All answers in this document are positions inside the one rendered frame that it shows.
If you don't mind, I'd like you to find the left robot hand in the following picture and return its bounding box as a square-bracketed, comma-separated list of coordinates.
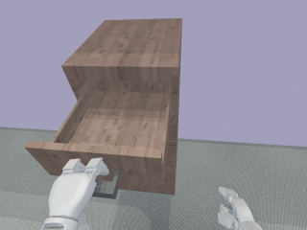
[48, 157, 109, 230]

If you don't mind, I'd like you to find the right robot hand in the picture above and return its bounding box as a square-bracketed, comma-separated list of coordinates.
[217, 186, 255, 230]

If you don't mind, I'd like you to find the cabinet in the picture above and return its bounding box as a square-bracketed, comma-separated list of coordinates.
[61, 18, 182, 196]

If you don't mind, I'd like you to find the drawer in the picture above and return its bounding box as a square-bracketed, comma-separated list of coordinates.
[24, 80, 172, 187]

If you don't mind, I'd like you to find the handle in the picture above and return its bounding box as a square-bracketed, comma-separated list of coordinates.
[92, 169, 121, 199]

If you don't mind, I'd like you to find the robot left forearm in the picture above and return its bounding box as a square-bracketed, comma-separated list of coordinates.
[41, 216, 80, 230]

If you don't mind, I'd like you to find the robot right forearm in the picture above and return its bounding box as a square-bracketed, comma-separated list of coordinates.
[238, 220, 262, 230]

